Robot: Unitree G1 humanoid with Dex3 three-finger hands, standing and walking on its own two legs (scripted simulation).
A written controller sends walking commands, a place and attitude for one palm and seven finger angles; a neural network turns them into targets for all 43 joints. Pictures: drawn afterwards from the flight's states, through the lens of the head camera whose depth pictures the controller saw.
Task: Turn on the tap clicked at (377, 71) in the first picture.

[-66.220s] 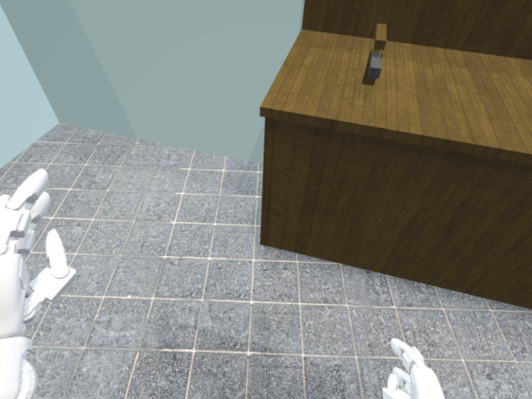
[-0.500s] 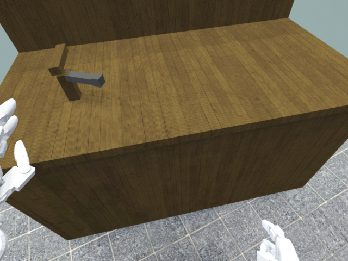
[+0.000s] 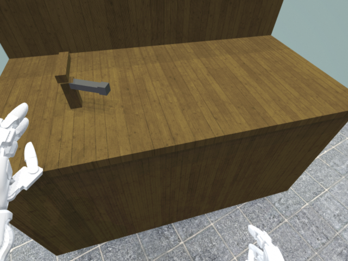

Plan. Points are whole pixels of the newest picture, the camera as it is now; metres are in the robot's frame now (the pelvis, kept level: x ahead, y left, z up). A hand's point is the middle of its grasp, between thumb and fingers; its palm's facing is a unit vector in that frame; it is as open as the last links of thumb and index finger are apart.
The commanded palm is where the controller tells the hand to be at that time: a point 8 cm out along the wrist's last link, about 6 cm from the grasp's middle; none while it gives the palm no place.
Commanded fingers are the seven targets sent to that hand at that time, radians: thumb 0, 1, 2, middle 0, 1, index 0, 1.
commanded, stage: shuffle to correct the standing spot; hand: left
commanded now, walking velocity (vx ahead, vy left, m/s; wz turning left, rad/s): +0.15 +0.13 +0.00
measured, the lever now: (104, 88) +0.55 +0.25 +0.10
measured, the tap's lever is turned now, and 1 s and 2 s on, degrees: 62 62 62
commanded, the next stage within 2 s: come to a stop and stand still in 0.58 s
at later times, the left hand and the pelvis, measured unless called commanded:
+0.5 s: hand (52, 133) +0.30 +0.27 +0.16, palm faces +0.35 -0.86 -0.37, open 7.4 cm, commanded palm +0.23 +0.32 +0.18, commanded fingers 0.00 0.90 0.90 -0.20 -0.30 -0.20 -0.30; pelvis +0.08 +0.03 -0.01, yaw +2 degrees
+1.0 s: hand (43, 113) +0.34 +0.30 +0.18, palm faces +0.26 -0.86 -0.44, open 7.4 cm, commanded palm +0.28 +0.35 +0.18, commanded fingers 0.00 0.90 0.90 -0.20 -0.30 -0.20 -0.30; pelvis +0.10 +0.09 +0.00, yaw -5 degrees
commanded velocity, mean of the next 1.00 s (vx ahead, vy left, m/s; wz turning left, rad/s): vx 0.06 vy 0.07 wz -0.08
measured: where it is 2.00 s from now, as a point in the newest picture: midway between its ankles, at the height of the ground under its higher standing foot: outside the picture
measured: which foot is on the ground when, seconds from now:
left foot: down 0.00-0.52, up 0.54-0.62, down 0.64-1.00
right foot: down 0.00-0.64, up 0.66-0.84, down 0.86-1.00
